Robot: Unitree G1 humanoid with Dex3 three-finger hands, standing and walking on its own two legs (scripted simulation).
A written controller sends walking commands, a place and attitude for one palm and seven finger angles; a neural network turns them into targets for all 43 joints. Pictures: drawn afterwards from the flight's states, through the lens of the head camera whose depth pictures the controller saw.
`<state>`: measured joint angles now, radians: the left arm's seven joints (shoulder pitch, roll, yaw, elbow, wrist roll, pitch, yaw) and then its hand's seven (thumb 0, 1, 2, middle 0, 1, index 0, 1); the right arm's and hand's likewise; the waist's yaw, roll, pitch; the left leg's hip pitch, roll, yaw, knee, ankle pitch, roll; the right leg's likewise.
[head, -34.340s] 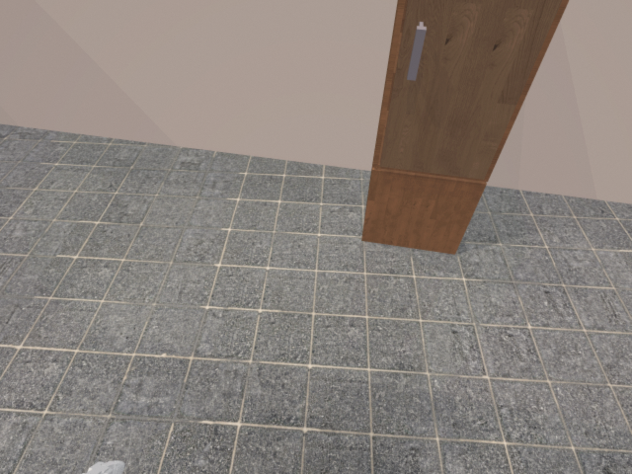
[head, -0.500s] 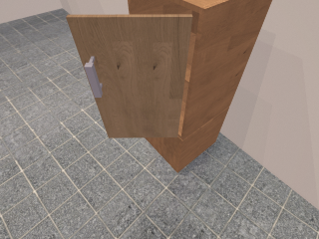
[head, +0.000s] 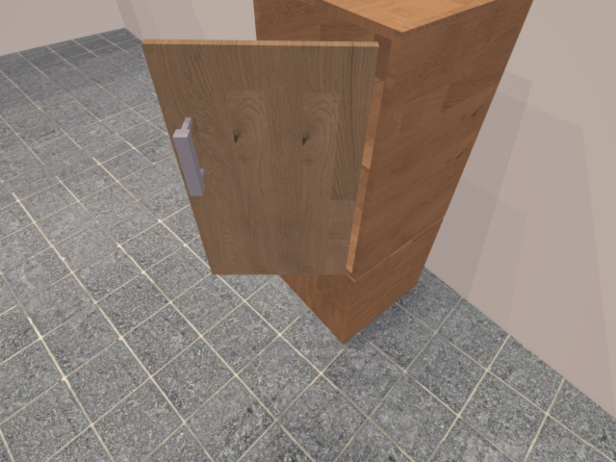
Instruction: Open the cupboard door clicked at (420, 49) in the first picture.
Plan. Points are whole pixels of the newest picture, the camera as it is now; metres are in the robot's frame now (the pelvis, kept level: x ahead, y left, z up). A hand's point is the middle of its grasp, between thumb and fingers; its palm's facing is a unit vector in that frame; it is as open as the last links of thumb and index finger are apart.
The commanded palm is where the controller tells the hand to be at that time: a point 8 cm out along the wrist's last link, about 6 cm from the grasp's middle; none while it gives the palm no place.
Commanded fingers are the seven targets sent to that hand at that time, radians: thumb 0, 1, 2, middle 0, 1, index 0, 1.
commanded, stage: shuffle to correct the standing spot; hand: left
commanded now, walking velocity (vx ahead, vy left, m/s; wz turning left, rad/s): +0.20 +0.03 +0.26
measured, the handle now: (192, 157) +0.59 +0.25 +0.06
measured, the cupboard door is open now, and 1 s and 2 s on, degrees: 51 51 51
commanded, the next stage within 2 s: come to a stop and stand still in 0.16 s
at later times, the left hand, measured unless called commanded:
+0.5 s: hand out of the picture +0.06 +0.18 -0.18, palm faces +0.04 -0.98 -0.20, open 7.4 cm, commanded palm none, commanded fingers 0.00 0.90 0.90 -0.20 -0.30 -0.20 -0.30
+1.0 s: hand out of the picture +0.07 +0.20 -0.18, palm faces +0.02 -0.97 -0.22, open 7.3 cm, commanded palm none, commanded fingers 0.00 0.90 0.90 -0.20 -0.30 -0.20 -0.30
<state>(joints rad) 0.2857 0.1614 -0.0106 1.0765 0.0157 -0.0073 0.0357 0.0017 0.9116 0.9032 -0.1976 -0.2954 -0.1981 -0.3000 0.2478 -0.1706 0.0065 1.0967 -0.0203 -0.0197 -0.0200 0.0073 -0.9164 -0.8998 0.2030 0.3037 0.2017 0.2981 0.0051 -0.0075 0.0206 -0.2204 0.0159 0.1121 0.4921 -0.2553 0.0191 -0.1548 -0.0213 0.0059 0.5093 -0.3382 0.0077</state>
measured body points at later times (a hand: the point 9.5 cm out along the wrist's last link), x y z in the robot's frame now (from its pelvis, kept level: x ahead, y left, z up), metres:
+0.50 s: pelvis +0.05 +0.00 +0.00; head +0.09 +0.00 +0.44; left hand +0.06 +0.23 -0.16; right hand +0.03 -0.20 -0.17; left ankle +0.01 +0.11 -0.74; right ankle +0.07 -0.11 -0.73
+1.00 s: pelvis +0.03 +0.02 -0.01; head +0.03 +0.02 +0.44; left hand +0.07 +0.25 -0.16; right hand +0.10 -0.22 -0.15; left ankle +0.02 +0.10 -0.74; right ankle +0.06 -0.11 -0.74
